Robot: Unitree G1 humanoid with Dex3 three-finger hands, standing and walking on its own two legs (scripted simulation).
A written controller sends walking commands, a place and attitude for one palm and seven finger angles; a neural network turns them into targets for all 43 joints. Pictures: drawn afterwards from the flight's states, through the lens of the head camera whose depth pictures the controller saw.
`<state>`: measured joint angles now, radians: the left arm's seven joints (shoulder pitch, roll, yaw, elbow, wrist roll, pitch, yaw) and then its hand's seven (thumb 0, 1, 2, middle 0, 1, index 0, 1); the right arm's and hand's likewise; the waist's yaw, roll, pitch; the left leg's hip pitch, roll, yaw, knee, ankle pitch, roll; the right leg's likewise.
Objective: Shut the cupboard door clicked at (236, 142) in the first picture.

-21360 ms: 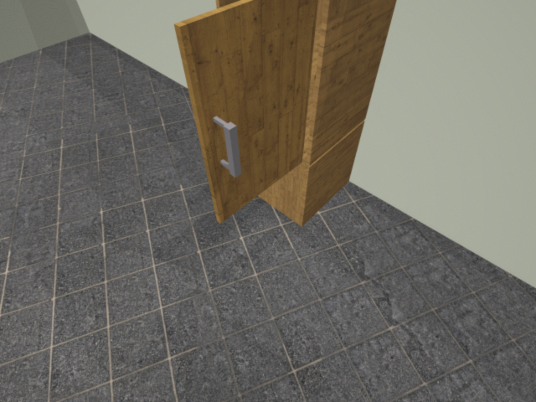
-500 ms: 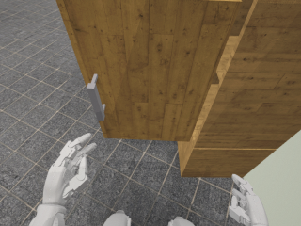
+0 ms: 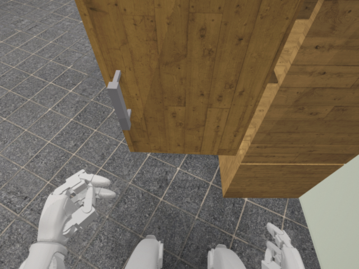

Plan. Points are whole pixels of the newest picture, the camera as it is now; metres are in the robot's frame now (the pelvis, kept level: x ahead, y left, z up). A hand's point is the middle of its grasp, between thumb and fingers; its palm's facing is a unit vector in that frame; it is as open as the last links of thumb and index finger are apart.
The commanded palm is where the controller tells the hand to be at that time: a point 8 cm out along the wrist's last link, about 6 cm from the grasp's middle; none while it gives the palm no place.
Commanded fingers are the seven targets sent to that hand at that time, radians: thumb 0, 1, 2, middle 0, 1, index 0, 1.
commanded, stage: raise the hand and make a fist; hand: left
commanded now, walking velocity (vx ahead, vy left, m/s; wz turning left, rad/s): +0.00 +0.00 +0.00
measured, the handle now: (122, 102) +0.49 +0.18 +0.06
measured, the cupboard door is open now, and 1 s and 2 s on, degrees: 88 88 88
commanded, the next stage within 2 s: bring the fist close to the handle in 1.10 s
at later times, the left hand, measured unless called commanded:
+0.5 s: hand (82, 211) +0.22 +0.20 +0.06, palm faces +0.01 -1.00 -0.04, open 3.1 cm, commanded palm +0.20 +0.25 +0.06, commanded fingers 0.00 0.90 0.90 -1.30 -1.50 -1.30 -1.50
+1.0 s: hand (87, 207) +0.23 +0.19 +0.07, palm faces -0.01 -1.00 -0.04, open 3.1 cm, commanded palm +0.20 +0.24 +0.07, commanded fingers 0.00 0.90 0.90 -1.30 -1.50 -1.30 -1.50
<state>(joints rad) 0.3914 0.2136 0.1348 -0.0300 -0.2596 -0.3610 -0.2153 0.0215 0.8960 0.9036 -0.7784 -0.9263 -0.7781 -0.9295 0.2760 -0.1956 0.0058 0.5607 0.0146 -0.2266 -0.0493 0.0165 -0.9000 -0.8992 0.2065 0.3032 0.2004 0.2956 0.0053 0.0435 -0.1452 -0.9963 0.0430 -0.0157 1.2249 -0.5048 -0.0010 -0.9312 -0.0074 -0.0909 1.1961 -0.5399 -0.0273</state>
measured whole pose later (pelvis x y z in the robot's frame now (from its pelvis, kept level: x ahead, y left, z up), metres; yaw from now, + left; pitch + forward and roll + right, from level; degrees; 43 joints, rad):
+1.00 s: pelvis +0.01 +0.00 +0.01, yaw +0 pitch +15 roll -2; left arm 0.38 0.24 0.14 -0.03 -0.29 -0.39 -0.27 0.02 0.90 0.90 -1.30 -1.50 -1.30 -1.50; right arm 0.26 -0.25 0.00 0.50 0.03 -0.18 -0.05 0.02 -0.90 -0.90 0.20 0.30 0.20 0.30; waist 0.02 0.04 -0.15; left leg -0.96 0.04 -0.02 1.21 -0.51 0.00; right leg -0.89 -0.01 -0.09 1.17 -0.54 -0.02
